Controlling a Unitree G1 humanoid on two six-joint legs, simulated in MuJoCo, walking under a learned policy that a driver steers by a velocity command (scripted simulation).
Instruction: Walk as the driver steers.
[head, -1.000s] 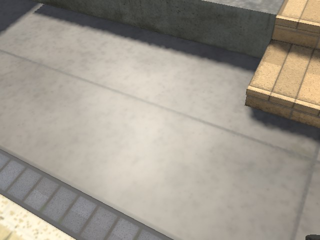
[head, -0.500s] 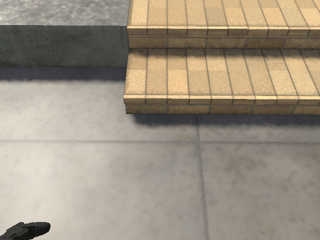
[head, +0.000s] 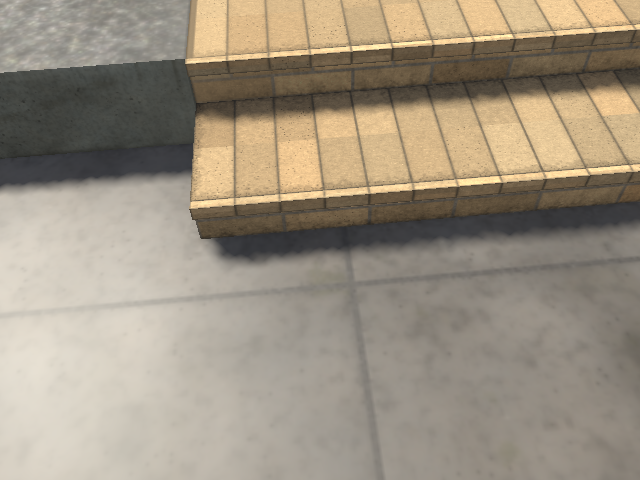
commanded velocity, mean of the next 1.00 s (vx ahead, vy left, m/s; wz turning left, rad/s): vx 0.36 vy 0.00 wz -0.30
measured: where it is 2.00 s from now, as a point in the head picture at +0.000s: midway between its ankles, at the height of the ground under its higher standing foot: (405, 151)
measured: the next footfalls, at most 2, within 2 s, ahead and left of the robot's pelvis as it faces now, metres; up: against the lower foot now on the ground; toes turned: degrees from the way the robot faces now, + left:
left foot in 0.02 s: +0.00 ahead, +0.14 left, +0.03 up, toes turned -14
right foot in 0.64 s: +0.13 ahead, -0.16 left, +0.00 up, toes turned -31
